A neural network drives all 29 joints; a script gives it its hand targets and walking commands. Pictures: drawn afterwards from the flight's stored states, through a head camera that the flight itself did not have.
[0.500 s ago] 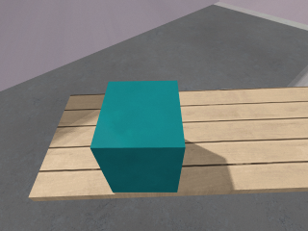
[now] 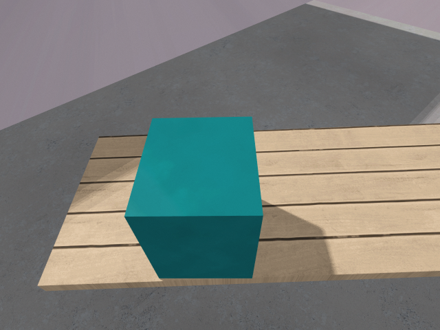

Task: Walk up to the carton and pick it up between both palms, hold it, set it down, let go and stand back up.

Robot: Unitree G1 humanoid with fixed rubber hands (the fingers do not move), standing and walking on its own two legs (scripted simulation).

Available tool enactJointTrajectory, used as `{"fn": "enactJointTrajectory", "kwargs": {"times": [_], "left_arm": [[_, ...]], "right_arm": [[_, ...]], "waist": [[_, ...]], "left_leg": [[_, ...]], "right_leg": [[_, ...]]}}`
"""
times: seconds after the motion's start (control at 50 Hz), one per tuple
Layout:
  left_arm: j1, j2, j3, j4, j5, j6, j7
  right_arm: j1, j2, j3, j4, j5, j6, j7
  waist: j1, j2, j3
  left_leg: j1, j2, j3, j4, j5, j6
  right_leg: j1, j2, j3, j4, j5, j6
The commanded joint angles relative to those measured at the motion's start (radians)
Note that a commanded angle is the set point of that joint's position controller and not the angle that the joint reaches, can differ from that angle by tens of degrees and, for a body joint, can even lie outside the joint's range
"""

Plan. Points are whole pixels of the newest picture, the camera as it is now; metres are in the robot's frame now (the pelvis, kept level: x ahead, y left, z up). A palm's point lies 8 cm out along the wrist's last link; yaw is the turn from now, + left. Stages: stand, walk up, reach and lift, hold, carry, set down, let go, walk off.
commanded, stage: stand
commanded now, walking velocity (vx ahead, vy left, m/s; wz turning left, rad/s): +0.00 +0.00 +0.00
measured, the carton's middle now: (203, 200) +0.42 +0.06 -0.05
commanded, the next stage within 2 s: reach and lift in 0.06 s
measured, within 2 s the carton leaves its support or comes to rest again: neither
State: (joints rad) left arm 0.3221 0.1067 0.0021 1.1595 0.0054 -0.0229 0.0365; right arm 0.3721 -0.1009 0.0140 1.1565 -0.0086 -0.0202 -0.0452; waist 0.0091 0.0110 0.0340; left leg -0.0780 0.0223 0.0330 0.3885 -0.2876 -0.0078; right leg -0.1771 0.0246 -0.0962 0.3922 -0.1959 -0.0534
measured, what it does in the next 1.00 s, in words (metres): shifts its weight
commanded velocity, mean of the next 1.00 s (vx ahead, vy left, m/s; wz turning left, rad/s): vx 0.00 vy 0.00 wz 0.00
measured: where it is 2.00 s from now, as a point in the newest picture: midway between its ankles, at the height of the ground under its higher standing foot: outside the picture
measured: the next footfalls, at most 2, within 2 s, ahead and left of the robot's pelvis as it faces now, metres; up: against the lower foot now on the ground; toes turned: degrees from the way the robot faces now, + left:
none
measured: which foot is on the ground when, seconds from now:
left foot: down 0.00-1.00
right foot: down 0.00-1.00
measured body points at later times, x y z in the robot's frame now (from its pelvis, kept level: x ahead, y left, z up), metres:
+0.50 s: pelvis -0.03 +0.01 -0.02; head +0.02 +0.04 +0.43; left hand +0.08 +0.25 -0.13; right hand +0.13 -0.18 -0.13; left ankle -0.05 +0.12 -0.74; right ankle +0.01 -0.08 -0.74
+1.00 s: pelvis -0.05 -0.02 -0.01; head -0.02 -0.01 +0.44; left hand +0.08 +0.24 -0.11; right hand +0.11 -0.18 -0.10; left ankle -0.04 +0.12 -0.74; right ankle +0.01 -0.08 -0.74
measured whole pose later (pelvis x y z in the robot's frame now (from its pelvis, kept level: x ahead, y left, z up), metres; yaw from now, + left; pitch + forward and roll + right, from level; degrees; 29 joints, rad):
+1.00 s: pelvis -0.05 -0.02 -0.01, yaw +4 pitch -2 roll +0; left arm 0.18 0.24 0.08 0.41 -0.03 0.42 -0.10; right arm 0.30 -0.04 0.04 0.31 0.08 0.28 -0.12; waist 0.01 -0.02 0.11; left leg -0.23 0.05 0.05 0.53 -0.27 -0.02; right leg -0.27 0.04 -0.09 0.50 -0.19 -0.07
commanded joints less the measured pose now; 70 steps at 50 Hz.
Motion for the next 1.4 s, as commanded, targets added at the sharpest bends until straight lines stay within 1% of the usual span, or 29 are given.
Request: {"fn": "enactJointTrajectory", "kwargs": {"times": [0.0, 0.04, 0.06, 0.08, 0.1, 0.12, 0.14, 0.16, 0.18, 0.2, 0.24, 0.28, 0.3, 0.32, 0.36, 0.4, 0.46, 0.5, 0.58, 0.68, 0.72, 0.76, 0.78, 0.86, 0.92, 1.0, 1.14, 1.28, 1.38], "left_arm": [[0.086, 0.066, 0.009, -0.003, 0.0, -0.003, 0.002], [0.087, 0.066, 0.009, -0.003, 0.0, -0.003, 0.003], [-0.965, 0.336, 0.036, -0.378, -0.092, 0.201, -0.052], [-0.793, 0.354, 0.03, -0.338, -0.105, 0.317, -0.016], [-0.715, 0.293, 0.01, -0.361, -0.158, 0.441, 0.003], [-0.648, 0.254, 0.012, -0.455, -0.18, 0.544, 0.011], [-0.655, 0.196, 0.042, -0.527, -0.151, 0.625, 0.012], [-0.615, 0.194, 0.049, -0.529, -0.13, 0.703, 0.003], [-0.551, 0.189, 0.048, -0.446, -0.08, 0.771, -0.025], [-0.488, 0.168, 0.07, -0.393, 0.005, 0.816, -0.067], [-0.338, 0.09, 0.155, -0.506, 0.123, 0.902, -0.136], [-0.201, 0.055, 0.186, -0.674, 0.177, 0.978, -0.176], [-0.148, 0.052, 0.17, -0.787, 0.172, 0.995, -0.191], [-0.117, 0.067, 0.149, -0.908, 0.167, 1.009, -0.191], [-0.194, 0.129, 0.114, -0.967, 0.189, 0.964, -0.178], [-0.282, 0.151, 0.119, -1.018, 0.179, 0.909, -0.146], [-0.329, 0.138, 0.087, -1.077, 0.121, 0.775, -0.105], [-0.314, 0.161, 0.068, -1.07, 0.057, 0.677, -0.094], [-0.318, 0.21, 0.045, -0.968, -0.056, 0.566, -0.086], [-0.223, 0.231, 0.053, -0.849, -0.103, 0.549, -0.108], [-0.179, 0.229, 0.058, -0.837, -0.096, 0.556, -0.111], [-0.141, 0.239, 0.077, -0.841, -0.079, 0.559, -0.118], [-0.142, 0.226, 0.082, -0.863, -0.069, 0.566, -0.116], [-0.183, 0.261, 0.106, -0.854, -0.031, 0.51, -0.125], [-0.259, 0.275, 0.13, -0.865, -0.025, 0.422, -0.134], [-0.272, 0.271, 0.139, -0.848, -0.03, 0.305, -0.149], [-0.224, 0.305, 0.127, -0.769, -0.075, 0.246, -0.177], [-0.223, 0.297, 0.12, -0.752, -0.079, 0.154, -0.175], [-0.232, 0.302, 0.092, -0.715, -0.098, 0.038, -0.173]], "right_arm": [[0.104, -0.054, -0.007, 0.006, 0.0, -0.001, -0.002], [0.105, -0.054, -0.007, 0.007, 0.0, 0.0, -0.002], [-0.99, -0.187, -0.194, -0.416, -0.098, 0.037, 0.059], [-0.795, -0.159, -0.215, -0.344, -0.132, 0.145, 0.088], [-0.731, -0.136, -0.197, -0.463, -0.084, 0.27, 0.095], [-0.59, -0.093, -0.132, -0.573, -0.004, 0.382, 0.101], [-0.545, -0.072, -0.069, -0.593, 0.064, 0.444, 0.095], [-0.495, -0.037, -0.002, -0.569, 0.118, 0.488, 0.085], [-0.43, -0.023, 0.061, -0.438, 0.151, 0.517, 0.067], [-0.399, -0.073, 0.12, -0.304, 0.208, 0.53, 0.045], [-0.367, -0.171, 0.188, -0.277, 0.359, 0.566, 0.003], [-0.334, -0.238, 0.154, -0.314, 0.392, 0.541, -0.034], [-0.318, -0.246, 0.133, -0.342, 0.387, 0.516, -0.049], [-0.322, -0.232, 0.109, -0.413, 0.364, 0.485, -0.061], [-0.366, -0.202, 0.081, -0.51, 0.279, 0.451, -0.054], [-0.424, -0.183, 0.047, -0.665, 0.222, 0.44, -0.019], [-0.32, -0.127, -0.002, -0.816, 0.141, 0.383, 0.043], [-0.293, -0.131, -0.042, -0.855, 0.108, 0.333, 0.061], [-0.292, -0.124, -0.066, -0.843, 0.078, 0.263, 0.061], [-0.222, -0.106, -0.013, -0.792, 0.108, 0.269, 0.019], [-0.181, -0.088, 0.0, -0.81, 0.111, 0.287, -0.003], [-0.16, -0.076, 0.007, -0.824, 0.114, 0.295, -0.033], [-0.152, -0.064, 0.007, -0.841, 0.117, 0.309, -0.039], [-0.118, 0.014, 0.03, -0.919, 0.091, 0.311, -0.071], [-0.136, 0.06, 0.034, -0.962, 0.088, 0.283, -0.08], [-0.098, 0.079, 0.042, -0.974, 0.093, 0.23, -0.103], [-0.057, 0.102, 0.05, -0.915, 0.089, 0.125, -0.138], [-0.05, 0.092, 0.052, -0.888, 0.095, 0.027, -0.13], [-0.06, 0.081, 0.037, -0.838, 0.102, -0.079, -0.107]], "waist": [[0.0, 0.0, 0.066], [0.0, 0.0, 0.066], [-0.109, -0.095, -0.148], [-0.109, -0.127, 0.021], [-0.02, -0.178, -0.166], [0.027, -0.148, -0.271], [0.042, -0.108, -0.374], [0.027, -0.076, -0.361], [-0.02, -0.048, -0.278], [-0.063, 0.039, -0.286], [-0.035, 0.108, -0.338], [-0.048, 0.059, -0.233], [-0.06, 0.027, -0.159], [-0.05, 0.01, -0.023], [-0.056, -0.011, 0.133], [-0.035, -0.013, 0.137], [-0.038, 0.074, -0.083], [-0.039, 0.095, -0.218], [-0.031, 0.065, -0.341], [-0.002, 0.023, -0.271], [0.004, 0.017, -0.17], [0.005, -0.045, -0.1], [0.014, -0.051, -0.067], [0.014, -0.036, 0.039], [0.001, 0.006, -0.001], [-0.019, 0.07, -0.055], [-0.022, -0.029, 0.002], [-0.008, 0.046, 0.007], [-0.01, 0.038, -0.009]], "left_leg": [[-0.117, 0.082, -0.071, -0.076, 0.136, 0.032], [-0.116, 0.082, -0.07, -0.076, 0.135, 0.032], [-0.596, 0.055, 0.028, 0.171, -0.047, 0.023], [-0.754, 0.028, 0.026, 0.222, -0.222, 0.011], [-0.722, 0.018, 0.052, 0.262, -0.174, -0.029], [-0.7, 0.02, 0.071, 0.325, -0.07, -0.063], [-0.702, 0.024, 0.06, 0.349, -0.06, -0.068], [-0.691, 0.027, 0.066, 0.35, -0.063, -0.06], [-0.655, 0.025, 0.057, 0.365, 0.011, -0.052], [-0.517, 0.002, 0.045, 0.411, 0.212, -0.068], [-0.315, -0.005, 0.029, 0.376, 0.361, -0.11], [-0.165, 0.006, 0.01, 0.264, 0.411, -0.103], [-0.126, -0.001, -0.006, 0.228, 0.361, -0.082], [-0.203, 0.017, -0.053, 0.139, 0.092, -0.079], [-0.228, -0.016, -0.019, 0.134, -0.073, -0.05], [-0.259, -0.002, 0.018, 0.137, -0.046, -0.042], [-0.275, 0.063, 0.011, 0.143, 0.055, -0.03], [-0.246, 0.075, 0.013, 0.192, 0.173, -0.042], [-0.242, 0.06, 0.016, 0.266, 0.267, -0.056], [-0.233, 0.045, 0.033, 0.231, 0.333, -0.054], [-0.253, 0.037, 0.047, 0.144, 0.266, -0.045], [-0.203, 0.006, 0.069, 0.112, 0.26, -0.032], [-0.198, -0.007, 0.08, 0.071, 0.165, -0.025], [-0.215, -0.009, 0.083, 0.028, 0.026, -0.004], [-0.26, 0.028, 0.064, 0.049, -0.06, 0.031], [-0.362, 0.088, 0.034, 0.05, -0.138, 0.087], [-0.142, 0.013, 0.031, 0.091, -0.024, 0.018], [-0.184, 0.04, 0.023, 0.018, -0.028, 0.048], [-0.174, 0.031, 0.008, 0.017, 0.018, 0.039]], "right_leg": [[0.046, -0.128, 0.132, -0.07, 0.13, -0.004], [0.047, -0.128, 0.132, -0.07, 0.131, -0.004], [0.003, -0.096, 0.134, 0.205, -0.18, 0.006], [0.009, -0.125, 0.194, 0.279, -0.415, 0.0], [0.193, -0.142, 0.313, 0.208, -0.465, 0.031], [0.189, -0.169, 0.42, 0.169, -0.317, 0.066], [0.151, -0.199, 0.454, 0.174, -0.221, 0.09], [0.089, -0.193, 0.384, 0.213, -0.095, 0.075], [0.016, -0.166, 0.258, 0.303, 0.237, 0.057], [-0.064, -0.121, 0.148, 0.391, 0.55, 0.037], [-0.04, -0.085, 0.131, 0.312, 0.525, 0.002], [0.021, -0.029, 0.065, 0.212, 0.501, -0.004], [-0.007, -0.003, 0.039, 0.172, 0.435, 0.005], [-0.049, 0.008, 0.058, 0.128, 0.114, 0.012], [-0.141, 0.01, 0.034, 0.072, -0.07, 0.033], [-0.214, -0.014, 0.021, 0.067, -0.18, 0.032], [-0.172, -0.022, -0.033, 0.169, -0.04, 0.015], [-0.173, -0.014, -0.036, 0.224, 0.069, 0.0], [-0.222, -0.022, -0.012, 0.282, 0.124, -0.014], [-0.129, -0.016, -0.003, 0.219, 0.117, -0.008], [-0.035, -0.012, 0.007, 0.139, 0.059, -0.002], [0.005, -0.022, 0.041, 0.062, 0.061, 0.02], [0.019, -0.027, 0.059, 0.024, -0.024, 0.032], [0.008, -0.068, 0.102, -0.046, -0.111, 0.047], [0.003, -0.093, 0.122, -0.045, -0.167, 0.052], [0.094, -0.069, 0.098, 0.014, -0.106, 0.062], [-0.095, -0.129, 0.14, -0.092, -0.226, 0.037], [0.024, -0.065, 0.079, -0.052, -0.104, 0.033], [0.028, -0.066, 0.088, -0.047, -0.059, 0.022]]}}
